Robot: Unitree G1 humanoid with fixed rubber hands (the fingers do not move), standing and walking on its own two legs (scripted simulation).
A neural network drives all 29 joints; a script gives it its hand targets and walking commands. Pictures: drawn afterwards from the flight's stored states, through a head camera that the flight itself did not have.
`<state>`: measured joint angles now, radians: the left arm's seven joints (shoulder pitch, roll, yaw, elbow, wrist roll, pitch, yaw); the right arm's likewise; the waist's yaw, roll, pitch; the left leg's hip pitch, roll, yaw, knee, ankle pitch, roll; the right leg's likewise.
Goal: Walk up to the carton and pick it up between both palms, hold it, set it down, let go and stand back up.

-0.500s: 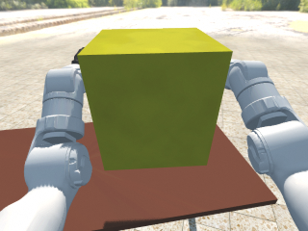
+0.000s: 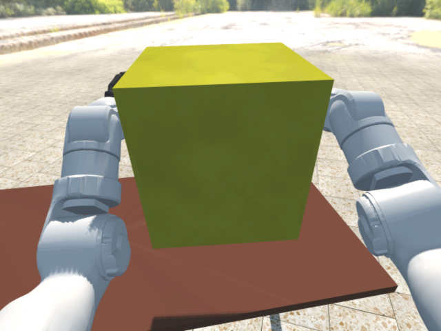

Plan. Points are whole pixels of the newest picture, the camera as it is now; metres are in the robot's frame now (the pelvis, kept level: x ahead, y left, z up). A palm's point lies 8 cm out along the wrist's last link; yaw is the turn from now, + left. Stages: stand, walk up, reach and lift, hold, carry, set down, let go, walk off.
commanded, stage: hold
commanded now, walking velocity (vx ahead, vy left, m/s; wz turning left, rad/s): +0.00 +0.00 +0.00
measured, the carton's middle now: (220, 140) +0.37 +0.00 +0.27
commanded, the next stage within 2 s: none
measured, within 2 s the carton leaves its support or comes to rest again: neither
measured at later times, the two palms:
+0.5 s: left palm (111, 109) +0.38 +0.17 +0.33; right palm (314, 100) +0.37 -0.16 +0.33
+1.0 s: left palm (122, 114) +0.38 +0.16 +0.32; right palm (320, 109) +0.37 -0.18 +0.32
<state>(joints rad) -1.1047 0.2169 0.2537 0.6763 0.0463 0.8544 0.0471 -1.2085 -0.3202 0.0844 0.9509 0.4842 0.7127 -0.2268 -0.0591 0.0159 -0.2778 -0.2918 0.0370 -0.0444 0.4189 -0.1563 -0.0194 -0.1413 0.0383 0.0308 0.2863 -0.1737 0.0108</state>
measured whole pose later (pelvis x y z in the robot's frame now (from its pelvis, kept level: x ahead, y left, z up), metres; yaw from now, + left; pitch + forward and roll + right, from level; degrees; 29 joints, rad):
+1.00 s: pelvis +0.00 +0.01 +0.00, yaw -1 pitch +2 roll -2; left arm -1.10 0.19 0.28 0.68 0.06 0.83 0.06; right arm -1.20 -0.33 0.09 0.95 0.49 0.71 -0.22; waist -0.05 0.03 -0.28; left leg -0.29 0.03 -0.03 0.42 -0.16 -0.01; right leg -0.15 0.03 0.05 0.28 -0.17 0.02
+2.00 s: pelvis +0.00 +0.00 +0.00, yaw -1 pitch +1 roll -2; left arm -1.10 0.18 0.31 0.65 0.08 0.86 0.07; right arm -1.20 -0.33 0.07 0.94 0.49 0.72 -0.22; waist -0.04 0.04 -0.27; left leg -0.27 0.03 -0.02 0.41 -0.16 -0.01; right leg -0.13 0.03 0.05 0.27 -0.17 0.02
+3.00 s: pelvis +0.00 +0.01 +0.00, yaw -1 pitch +3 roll -2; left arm -1.16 0.21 0.28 0.73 0.05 0.83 0.08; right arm -1.26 -0.34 0.08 0.99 0.48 0.70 -0.21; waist -0.04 0.01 -0.28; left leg -0.32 0.03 -0.04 0.41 -0.14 -0.01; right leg -0.17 0.04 0.04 0.27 -0.15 0.02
